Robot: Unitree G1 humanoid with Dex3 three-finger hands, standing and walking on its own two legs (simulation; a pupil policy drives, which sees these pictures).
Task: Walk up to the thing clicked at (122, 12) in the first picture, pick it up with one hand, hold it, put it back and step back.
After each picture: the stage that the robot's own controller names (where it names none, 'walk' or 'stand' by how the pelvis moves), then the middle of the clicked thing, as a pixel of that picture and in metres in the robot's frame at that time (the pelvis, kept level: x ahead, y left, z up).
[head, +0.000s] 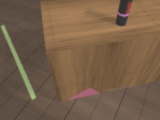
stand; (125, 6) +0.90 -0.23 -0.02
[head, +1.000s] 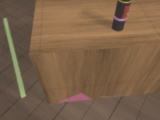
sink last; (122, 9) +0.80 -0.17 +0.01
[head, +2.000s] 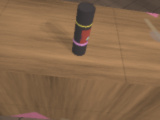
sink last; (82, 32) +0.58 +0.03 +0.02
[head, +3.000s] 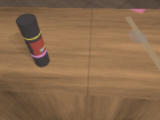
walk; (35, 43) +0.51 +0.24 +0.01
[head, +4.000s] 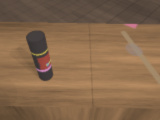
stand; (41, 58) +0.48 +0.20 -0.02
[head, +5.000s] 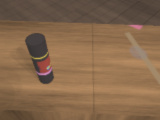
stand; (41, 61) +0.46 +0.20 -0.02
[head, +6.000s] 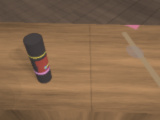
stand; (39, 61) +0.47 +0.21 -0.02
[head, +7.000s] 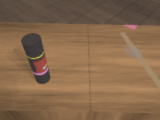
stand; (38, 61) +0.46 +0.21 -0.02
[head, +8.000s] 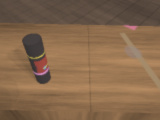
rise first; (38, 61) +0.47 +0.21 -0.02
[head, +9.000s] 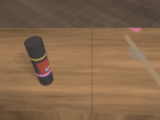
rise first; (40, 63) +0.46 +0.23 -0.02
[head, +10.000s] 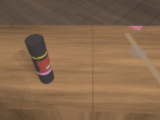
go down; (41, 61) +0.46 +0.23 -0.02
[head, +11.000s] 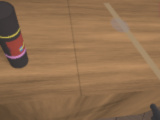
go down; (11, 41) +0.46 +0.21 +0.04
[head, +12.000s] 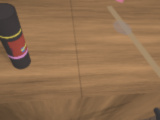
go down; (13, 41) +0.47 +0.22 +0.05
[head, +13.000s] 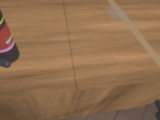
close in; out of the picture +0.47 +0.23 +0.07
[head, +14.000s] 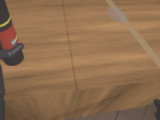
lift; (3, 34) +0.47 +0.22 +0.07
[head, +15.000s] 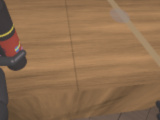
lift; (6, 40) +0.45 +0.21 +0.07
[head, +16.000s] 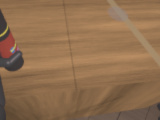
lift; (1, 42) +0.44 +0.22 +0.08
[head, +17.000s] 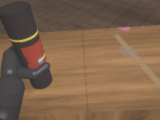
lift; (30, 51) +0.33 +0.16 +0.21
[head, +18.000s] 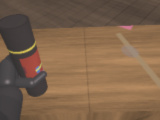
hold; (27, 61) +0.33 +0.18 +0.17
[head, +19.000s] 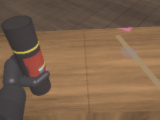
hold; (31, 61) +0.33 +0.17 +0.16
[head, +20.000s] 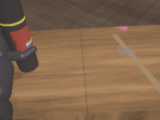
crouch; (18, 36) +0.40 +0.20 +0.20
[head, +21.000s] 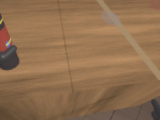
lower; out of the picture +0.47 +0.23 +0.05
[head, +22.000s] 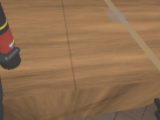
lower; out of the picture +0.46 +0.22 +0.07
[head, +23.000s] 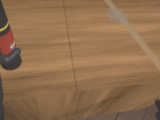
lower; (1, 38) +0.46 +0.22 +0.07
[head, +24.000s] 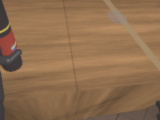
lower; (2, 40) +0.45 +0.22 +0.07
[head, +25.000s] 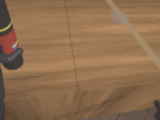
rest; (3, 38) +0.46 +0.22 +0.07
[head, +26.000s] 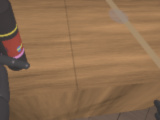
withdraw; (8, 40) +0.45 +0.21 +0.07
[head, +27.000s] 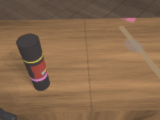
sink last; (36, 66) +0.41 +0.20 +0.03
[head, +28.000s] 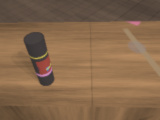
stand; (41, 62) +0.44 +0.21 +0.03
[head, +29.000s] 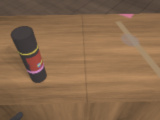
stand; (31, 58) +0.44 +0.21 +0.04
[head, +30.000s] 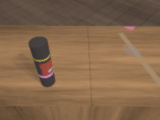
stand; (43, 64) +0.46 +0.19 -0.01
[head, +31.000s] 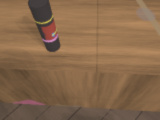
walk; (47, 27) +0.55 +0.18 +0.01
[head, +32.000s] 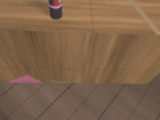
walk; out of the picture +0.81 +0.17 +0.00
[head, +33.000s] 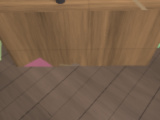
stand; out of the picture +1.10 +0.23 +0.00
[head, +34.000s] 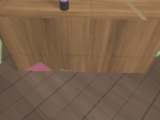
stand; out of the picture +1.10 +0.19 -0.02
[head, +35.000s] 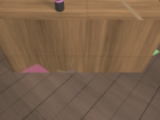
stand; out of the picture +1.09 +0.19 -0.02
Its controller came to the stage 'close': yes
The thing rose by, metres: 0.21
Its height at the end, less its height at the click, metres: +0.00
